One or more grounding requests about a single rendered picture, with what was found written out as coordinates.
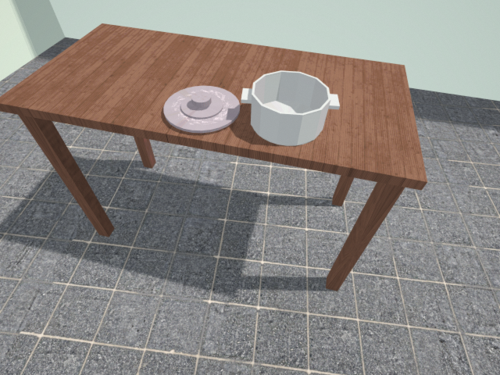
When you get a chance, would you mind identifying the table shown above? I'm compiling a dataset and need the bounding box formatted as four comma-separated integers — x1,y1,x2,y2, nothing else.
0,23,427,291

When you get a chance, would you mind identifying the lid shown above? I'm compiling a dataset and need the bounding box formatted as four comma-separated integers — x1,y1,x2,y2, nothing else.
163,86,240,133

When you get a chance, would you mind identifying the knob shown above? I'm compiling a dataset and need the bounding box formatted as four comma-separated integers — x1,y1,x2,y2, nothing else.
191,91,212,108

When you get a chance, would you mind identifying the pot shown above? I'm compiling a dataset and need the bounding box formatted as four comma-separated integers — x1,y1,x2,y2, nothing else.
241,70,340,146

